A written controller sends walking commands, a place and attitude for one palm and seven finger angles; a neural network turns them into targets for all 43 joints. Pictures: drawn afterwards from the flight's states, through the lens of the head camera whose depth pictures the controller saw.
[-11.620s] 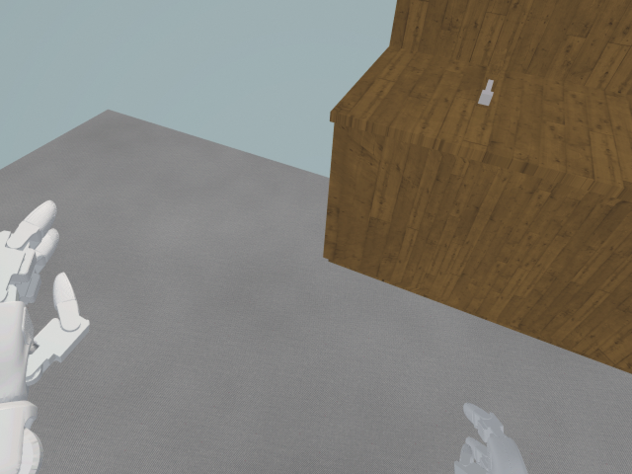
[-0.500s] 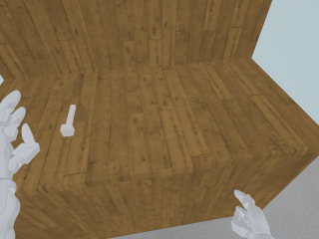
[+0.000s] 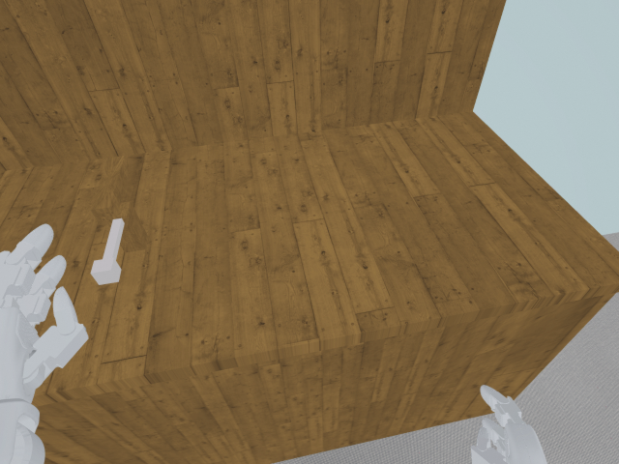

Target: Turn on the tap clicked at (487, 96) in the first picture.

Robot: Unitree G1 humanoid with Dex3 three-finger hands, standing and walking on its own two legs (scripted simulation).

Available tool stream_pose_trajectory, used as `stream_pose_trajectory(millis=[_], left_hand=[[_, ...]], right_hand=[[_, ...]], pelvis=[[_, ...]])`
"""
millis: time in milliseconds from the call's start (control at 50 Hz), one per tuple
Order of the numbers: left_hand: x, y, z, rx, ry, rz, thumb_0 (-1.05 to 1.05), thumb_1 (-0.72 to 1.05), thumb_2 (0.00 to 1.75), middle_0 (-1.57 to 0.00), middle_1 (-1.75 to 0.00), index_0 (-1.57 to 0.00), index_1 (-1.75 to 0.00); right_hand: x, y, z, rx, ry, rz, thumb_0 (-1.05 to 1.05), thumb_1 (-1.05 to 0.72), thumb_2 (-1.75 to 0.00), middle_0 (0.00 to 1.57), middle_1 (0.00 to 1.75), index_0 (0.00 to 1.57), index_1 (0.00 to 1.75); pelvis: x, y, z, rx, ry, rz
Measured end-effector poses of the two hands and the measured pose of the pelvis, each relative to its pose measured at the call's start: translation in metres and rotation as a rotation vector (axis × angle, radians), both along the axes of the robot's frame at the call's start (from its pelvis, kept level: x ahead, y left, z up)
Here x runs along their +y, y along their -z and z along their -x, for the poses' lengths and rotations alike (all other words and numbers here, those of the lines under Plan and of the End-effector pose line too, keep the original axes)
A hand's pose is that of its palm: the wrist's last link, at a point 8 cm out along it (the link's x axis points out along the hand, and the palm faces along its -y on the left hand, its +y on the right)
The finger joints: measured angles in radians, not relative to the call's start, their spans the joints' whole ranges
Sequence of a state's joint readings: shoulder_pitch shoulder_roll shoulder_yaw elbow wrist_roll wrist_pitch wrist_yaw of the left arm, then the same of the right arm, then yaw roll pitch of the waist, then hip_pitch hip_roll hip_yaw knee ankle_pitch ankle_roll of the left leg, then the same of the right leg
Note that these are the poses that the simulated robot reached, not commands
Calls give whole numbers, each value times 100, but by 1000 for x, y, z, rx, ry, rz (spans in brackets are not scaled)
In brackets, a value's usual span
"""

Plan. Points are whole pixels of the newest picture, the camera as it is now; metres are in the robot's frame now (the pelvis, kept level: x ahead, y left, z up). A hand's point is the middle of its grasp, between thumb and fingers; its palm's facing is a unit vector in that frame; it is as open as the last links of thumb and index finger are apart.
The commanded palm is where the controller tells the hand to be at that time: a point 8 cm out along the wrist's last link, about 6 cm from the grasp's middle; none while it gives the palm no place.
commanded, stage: turn the palm inward beside the body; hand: left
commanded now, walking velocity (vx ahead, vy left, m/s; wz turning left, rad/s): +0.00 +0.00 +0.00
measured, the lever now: (106, 271) +0.34 +0.34 +0.06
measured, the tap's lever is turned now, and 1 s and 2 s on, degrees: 0 0 0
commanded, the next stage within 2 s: reach beside the lever's end, fingers flat in 1.18 s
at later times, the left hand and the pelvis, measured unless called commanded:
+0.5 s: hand (62, 366) +0.17 +0.26 +0.14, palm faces +0.45 -0.88 -0.15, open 7.4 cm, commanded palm +0.11 +0.30 +0.15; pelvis -0.01 +0.02 +0.00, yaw +1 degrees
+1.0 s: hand (78, 359) +0.18 +0.25 +0.14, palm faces +0.46 -0.88 -0.12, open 7.4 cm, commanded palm +0.12 +0.29 +0.15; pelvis +0.00 +0.02 +0.01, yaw +1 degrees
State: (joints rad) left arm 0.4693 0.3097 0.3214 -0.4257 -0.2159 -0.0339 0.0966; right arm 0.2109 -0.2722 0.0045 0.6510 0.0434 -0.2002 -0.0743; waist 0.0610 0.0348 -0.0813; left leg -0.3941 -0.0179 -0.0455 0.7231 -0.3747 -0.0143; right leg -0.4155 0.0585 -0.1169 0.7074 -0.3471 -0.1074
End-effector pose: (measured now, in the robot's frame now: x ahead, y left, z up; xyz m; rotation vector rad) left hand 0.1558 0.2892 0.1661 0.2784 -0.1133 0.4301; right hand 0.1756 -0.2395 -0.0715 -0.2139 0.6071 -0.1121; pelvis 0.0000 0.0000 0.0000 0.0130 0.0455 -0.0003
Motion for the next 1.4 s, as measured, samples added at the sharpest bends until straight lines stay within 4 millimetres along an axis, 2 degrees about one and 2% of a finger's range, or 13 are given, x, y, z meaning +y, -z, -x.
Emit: stream_pose_trajectory(millis=[280,520,980,1300,1400], left_hand=[[4,7,22,14,-29,75,2,89,90,-20,-30,-20,-30],[5,15,33,33,-38,121,2,90,90,-20,-30,-20,-30],[-4,17,24,72,-51,179,2,90,90,-20,-30,-20,-30],[-16,17,29,65,-61,184,2,90,90,-20,-30,-20,-30],[-11,23,26,79,-85,184,2,90,90,-20,-30,-20,-30]], right_hand=[[46,-11,-4,-81,-69,-45,1,-90,-90,21,30,20,30],[61,-18,-11,-105,-106,-30,1,-90,-89,21,30,20,30],[51,-16,-14,-82,-82,-27,1,-90,-90,21,30,20,30],[37,-16,-14,-84,-74,-31,1,-90,-90,21,30,20,30],[34,-13,-13,-68,-65,-29,1,-90,-90,21,30,20,30]], pelvis=[[16,-1,13,-24,-6,12],[25,-2,14,-34,-15,18],[20,-6,3,-32,-17,15],[9,-5,6,-40,-19,14],[5,-5,8,-40,-24,17]])
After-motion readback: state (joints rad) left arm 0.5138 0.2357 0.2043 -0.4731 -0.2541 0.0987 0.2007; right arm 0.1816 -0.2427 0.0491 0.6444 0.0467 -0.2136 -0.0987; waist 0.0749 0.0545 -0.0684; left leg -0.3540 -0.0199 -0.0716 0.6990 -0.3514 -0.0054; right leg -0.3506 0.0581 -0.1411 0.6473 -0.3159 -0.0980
